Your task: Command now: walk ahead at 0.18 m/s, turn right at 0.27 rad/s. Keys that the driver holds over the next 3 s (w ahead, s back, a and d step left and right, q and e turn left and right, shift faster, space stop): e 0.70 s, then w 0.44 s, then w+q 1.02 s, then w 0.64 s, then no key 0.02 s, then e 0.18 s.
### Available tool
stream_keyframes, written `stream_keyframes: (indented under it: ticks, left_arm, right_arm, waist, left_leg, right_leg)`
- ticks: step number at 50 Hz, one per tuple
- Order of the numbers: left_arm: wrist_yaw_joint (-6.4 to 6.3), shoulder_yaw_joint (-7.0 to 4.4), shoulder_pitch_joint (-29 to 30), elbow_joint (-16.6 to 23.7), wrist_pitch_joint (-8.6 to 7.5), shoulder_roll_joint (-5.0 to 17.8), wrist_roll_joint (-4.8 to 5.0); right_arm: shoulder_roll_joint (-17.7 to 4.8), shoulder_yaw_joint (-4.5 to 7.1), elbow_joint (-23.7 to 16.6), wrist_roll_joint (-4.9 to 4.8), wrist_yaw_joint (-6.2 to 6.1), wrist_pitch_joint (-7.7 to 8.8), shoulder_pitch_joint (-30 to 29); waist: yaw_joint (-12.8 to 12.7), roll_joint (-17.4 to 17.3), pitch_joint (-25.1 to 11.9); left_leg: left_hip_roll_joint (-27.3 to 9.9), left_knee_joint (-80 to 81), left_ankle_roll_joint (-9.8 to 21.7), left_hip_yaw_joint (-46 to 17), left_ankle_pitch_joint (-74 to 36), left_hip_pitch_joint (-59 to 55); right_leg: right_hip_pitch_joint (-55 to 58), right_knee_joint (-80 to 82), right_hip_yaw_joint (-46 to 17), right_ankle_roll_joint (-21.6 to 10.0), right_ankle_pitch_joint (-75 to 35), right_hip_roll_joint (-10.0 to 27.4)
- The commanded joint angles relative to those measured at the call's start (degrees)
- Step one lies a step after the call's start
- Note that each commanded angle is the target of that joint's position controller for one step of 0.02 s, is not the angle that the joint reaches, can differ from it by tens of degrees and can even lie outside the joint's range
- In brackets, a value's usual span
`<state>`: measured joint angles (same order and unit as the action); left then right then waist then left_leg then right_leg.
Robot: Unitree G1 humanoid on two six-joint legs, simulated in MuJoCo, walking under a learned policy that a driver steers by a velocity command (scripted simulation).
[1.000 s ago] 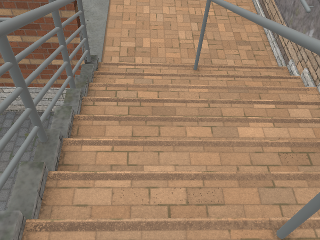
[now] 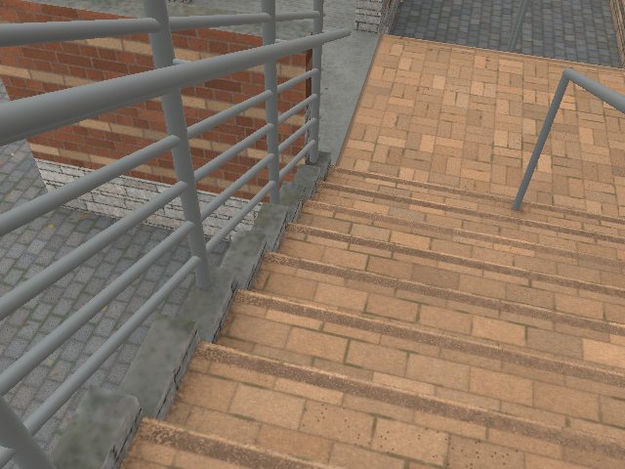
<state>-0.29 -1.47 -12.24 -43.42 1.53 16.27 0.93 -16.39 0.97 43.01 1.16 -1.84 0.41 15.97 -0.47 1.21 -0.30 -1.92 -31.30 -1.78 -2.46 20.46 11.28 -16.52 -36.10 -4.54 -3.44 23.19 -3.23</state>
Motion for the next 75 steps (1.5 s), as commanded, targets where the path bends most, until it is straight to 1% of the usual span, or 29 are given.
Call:
stream_keyframes:
  ticks: [1, 5, 9, 10, 11, 12, 15, 24, 33, 37, 38, 39, 40, 41, 42, 45, 49, 53, 56, 59, 61, 62, 63, 64, 65, 67, 69, 71, 75]
  left_arm:
    - [0.68, -1.79, 10.08, 8.79, -3.16, 5.24, 0.24]
    - [2.16, -1.62, 5.40, 9.09, -2.74, 3.93, 0.24]
    - [1.84, -3.95, -7.18, 7.05, 0.05, 5.94, 0.14]
    - [1.01, -5.55, -9.84, 7.66, -0.11, 11.85, -0.12]
    - [1.34, -5.04, -7.82, 11.40, -0.92, 16.30, -0.96]
    - [1.99, -4.55, -5.69, 11.83, -2.17, 14.27, -1.56]
    - [1.70, -3.20, 0.43, 13.00, -2.93, 10.03, -0.16]
    - [-2.76, -3.18, -1.55, 11.82, 1.48, 9.95, -0.53]
    - [-2.98, -3.21, -1.10, 12.45, 3.22, 8.07, 0.26]
    - [-2.28, -3.07, 3.81, 14.72, 2.85, 7.65, 2.21]
    - [-1.85, -2.05, 5.82, 15.42, 2.53, 5.97, 1.92]
    - [-1.56, -0.81, 1.72, 14.46, 2.36, 1.94, 1.05]
    - [-1.76, -0.70, -3.32, 13.34, 1.93, 2.18, 0.30]
    - [-1.97, -2.86, -2.13, 13.85, 1.07, 7.68, 0.67]
    - [-2.69, -3.98, 0.54, 12.72, 0.92, 11.33, 0.77]
    - [-2.92, -4.19, -1.02, 10.18, 1.09, 9.86, 0.70]
    - [-1.57, -2.26, 3.25, 10.72, -1.58, 4.31, -0.01]
    - [-1.01, -1.06, 7.76, 12.00, -3.25, 2.82, 0.00]
    - [0.28, -2.32, 4.57, 9.51, -4.41, 5.96, 0.64]
    - [1.91, -1.88, 5.22, 9.94, -5.37, 4.77, -0.51]
    - [2.27, -2.77, -1.39, 8.18, -6.67, 5.63, -0.12]
    - [2.68, -3.65, -10.53, 5.09, -7.44, 6.42, -0.72]
    - [2.71, -5.41, -21.41, 1.64, -7.79, 10.72, -1.55]
    - [2.57, -5.85, -20.34, 2.31, -7.45, 14.56, -0.58]
    - [2.99, -5.68, -20.22, 1.80, -6.92, 13.05, 0.49]
    - [3.73, -4.44, -15.03, 1.00, -6.88, 8.20, 0.09]
    - [3.07, -2.79, -8.92, 1.31, -7.46, 4.14, -0.14]
    - [2.04, -2.58, -6.53, 1.07, -8.23, 4.73, -1.53]
    - [-2.19, -1.94, -8.34, -2.39, -8.48, 4.26, -1.03]
  right_arm:
    - [-12.73, 3.91, -1.97, -0.11, -1.37, 1.12, 4.59]
    - [-12.31, 4.27, -4.87, -1.46, -1.95, -0.56, -2.77]
    - [-8.87, 3.48, -5.03, -1.88, -1.75, -1.53, -2.75]
    - [-5.05, 2.48, -6.13, -0.19, -1.82, -1.17, -1.52]
    - [-2.70, 1.61, -8.44, 0.94, -1.70, -0.56, 0.18]
    - [-5.67, 2.62, -8.18, -1.63, -1.71, 0.12, 0.46]
    - [-10.23, 4.47, -6.61, -0.77, -2.73, -0.77, -3.13]
    - [-3.63, 2.48, -8.44, -0.11, -0.82, -0.74, -8.99]
    - [-2.90, 2.21, -10.95, -0.88, 1.21, 1.25, -12.87]
    - [-4.09, 3.03, -9.39, -1.85, 2.50, 1.15, -6.98]
    - [-3.32, 2.85, -8.84, -0.87, 2.43, 0.88, -4.92]
    - [-4.53, 2.72, -9.03, 0.11, 2.41, 0.50, -4.23]
    - [-6.91, 2.71, -10.27, 1.09, 2.11, 0.34, -3.87]
    - [-8.80, 3.61, -9.33, 1.42, 2.63, 1.02, -3.63]
    - [-6.78, 3.20, -9.56, -0.12, 2.76, 1.87, -6.85]
    - [-4.53, 2.43, -8.21, -2.20, 1.20, 2.10, -6.11]
    - [-5.70, 3.10, -5.37, -1.35, 0.90, 2.76, 0.99]
    - [-6.97, 3.26, -3.96, -2.61, 1.75, 2.97, 3.47]
    - [-8.06, 3.21, -3.71, -1.73, 2.24, 3.83, 4.17]
    - [-8.37, 3.23, -3.71, -2.44, 3.28, 2.35, 5.87]
    - [-8.39, 3.15, -4.73, -3.02, 3.17, 1.36, 4.04]
    - [-7.54, 2.87, -5.70, -3.42, 2.50, 1.21, 1.13]
    - [-5.39, 2.23, -6.99, -3.31, 2.09, 1.94, -0.53]
    - [-0.09, 1.12, -6.98, -2.54, 2.13, 2.88, 8.42]
    - [-2.24, 1.55, -7.42, -4.35, 1.59, 4.14, 7.28]
    - [-6.00, 2.79, -9.29, -4.95, 0.01, 2.67, -0.76]
    - [-5.16, 2.98, -8.66, -3.74, 0.19, 0.38, -0.05]
    - [-5.48, 3.73, -7.59, -2.28, 1.55, -0.57, 2.02]
    - [-0.54, 3.06, -10.19, -0.51, 4.60, 0.79, -6.04]
  waist:
    - [4.33, -14.41, 8.71]
    - [1.37, -10.77, 2.02]
    - [-3.38, -7.51, -4.01]
    - [-3.45, 7.49, -3.96]
    - [-0.43, 16.01, -8.18]
    - [-0.74, 11.66, -8.00]
    - [0.30, 1.51, -1.50]
    - [-0.21, 3.90, -6.59]
    - [-1.25, 6.12, -5.17]
    - [1.64, 6.32, -8.19]
    - [3.28, 5.67, -8.30]
    - [1.75, -3.99, -10.19]
    - [-0.59, -13.70, -7.41]
    - [-0.56, -15.06, -2.96]
    - [-0.68, -9.07, 2.12]
    - [0.11, -8.50, 5.71]
    - [3.76, -6.89, 4.94]
    - [6.46, -7.98, 5.19]
    - [4.92, -6.41, 1.33]
    - [4.33, -6.30, 1.76]
    - [-0.49, -7.69, -0.03]
    - [-6.34, -5.76, -3.68]
    - [-10.91, -1.30, -8.87]
    - [-3.69, 12.12, -10.11]
    - [-4.29, 13.03, -6.82]
    - [-3.51, 2.56, 2.63]
    - [-0.24, 1.64, 5.66]
    - [1.62, 1.78, 4.40]
    - [-0.62, 2.17, 5.10]
  left_leg:
    - [-18.05, 17.90, 13.06, -22.26, 8.40, -3.52]
    - [-15.24, 13.06, 10.38, -8.39, -25.85, -3.05]
    - [-7.50, -5.29, 4.54, 4.33, -19.83, 6.61]
    - [-2.07, -24.35, -0.55, 8.09, -0.30, 18.90]
    - [5.04, -37.40, -2.50, -0.46, 19.97, 26.08]
    - [3.67, -45.83, -2.46, -5.06, 18.26, 29.27]
    - [-0.05, -44.11, -1.07, -4.73, 5.26, 28.50]
    - [2.84, -26.29, -3.20, -3.36, -5.00, 22.73]
    - [5.12, -17.43, -2.36, -4.13, 1.20, 18.31]
    - [4.45, 0.46, -0.16, -3.68, -4.62, 4.12]
    - [3.50, 9.97, 1.34, -3.77, -12.26, -3.49]
    - [-4.93, 13.37, 4.65, -13.09, -16.81, -12.61]
    - [-13.79, 10.98, 10.36, -22.87, -31.50, -16.37]
    - [-18.56, 16.18, 17.64, -32.43, -15.75, -7.81]
    - [-16.65, 19.04, 17.63, -30.52, -0.05, -4.17]
    - [-10.90, 22.13, 13.59, -24.23, 9.76, -6.07]
    - [-8.15, 23.70, 14.18, -17.10, 1.50, -9.12]
    - [-6.80, 24.51, 14.81, -12.60, -5.80, -6.88]
    - [-8.96, 20.64, 16.40, -10.77, -14.68, -6.81]
    - [-8.80, 13.88, 16.86, -10.55, -23.00, -4.62]
    - [-8.35, 5.55, 16.51, -12.42, -30.23, -0.68]
    - [-6.10, -5.48, 14.51, -11.31, -32.57, 3.32]
    - [-1.13, -22.70, 10.40, -8.33, -25.70, 12.62]
    - [6.04, -39.97, 6.84, -6.46, 11.92, 27.19]
    - [6.30, -43.70, 6.92, -9.15, 12.98, 35.89]
    - [1.68, -46.06, 7.18, -7.68, 6.71, 41.55]
    - [-1.76, -37.72, 6.42, -8.83, -2.48, 36.30]
    - [-0.41, -32.13, 6.83, -6.81, -16.59, 30.61]
    - [4.07, -5.62, 6.58, 0.83, -50.04, 14.57]
  right_leg:
    - [-21.14, -11.43, 2.65, -0.77, 4.90, 1.39]
    - [-11.75, -9.68, 5.90, 0.48, 0.82, 3.44]
    - [10.08, 4.32, 7.79, 0.07, -15.04, -1.20]
    - [17.85, 10.94, -10.35, -4.78, -27.60, 8.22]
    - [18.44, 16.11, -35.90, -15.74, -38.49, 21.02]
    - [15.87, 19.27, -38.88, -20.48, -28.55, 24.08]
    - [6.87, 15.76, -21.43, -13.10, -30.93, 16.44]
    - [10.29, 13.16, -17.68, -10.42, -43.44, 10.82]
    - [11.64, 9.83, -26.38, -11.42, -45.99, 10.07]
    - [8.64, 9.63, -29.04, -8.67, -35.16, 7.45]
    - [5.05, 9.52, -28.06, -6.95, -23.65, 5.59]
    - [-0.90, -0.11, -22.52, -3.00, -1.20, 0.35]
    - [-12.06, -11.02, -17.11, 1.00, 17.18, -7.65]
    - [-17.45, -18.26, -14.34, 3.22, 15.97, -6.22]
    - [-19.49, -22.56, -12.58, 4.50, 8.32, -2.04]
    - [-24.22, -24.92, -9.75, 6.18, -3.61, 0.19]
    - [-25.05, -17.94, -1.41, 6.03, -10.87, 4.91]
    - [-19.11, -7.28, 2.84, 6.70, -13.00, 6.18]
    - [-13.90, -12.31, 3.02, 5.30, -19.40, 6.86]
    - [-10.46, -9.84, 4.88, 2.73, -13.28, 5.34]
    - [-1.18, -4.83, 6.32, 0.79, -10.76, 3.08]
    - [10.04, 1.85, 6.38, 0.00, -14.89, 2.42]
    - [23.42, 5.41, 0.23, -3.03, -17.80, 8.31]
    - [30.06, 8.92, -19.08, -8.80, -17.39, 21.70]
    - [25.79, 14.74, -26.95, -13.03, -20.31, 26.74]
    - [16.86, 17.06, -22.06, -12.47, -13.57, 25.61]
    - [7.73, 17.13, -11.22, -8.94, -16.39, 21.06]
    - [3.69, 16.84, -3.64, -6.40, -17.48, 17.13]
    - [-8.16, 11.00, 10.81, -0.56, -10.68, 9.71]
